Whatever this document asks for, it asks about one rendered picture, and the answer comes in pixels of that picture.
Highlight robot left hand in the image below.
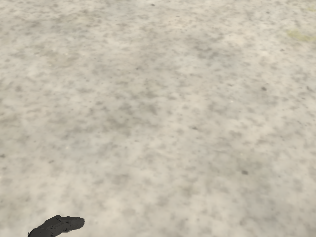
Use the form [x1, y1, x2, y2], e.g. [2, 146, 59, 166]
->
[28, 214, 85, 237]

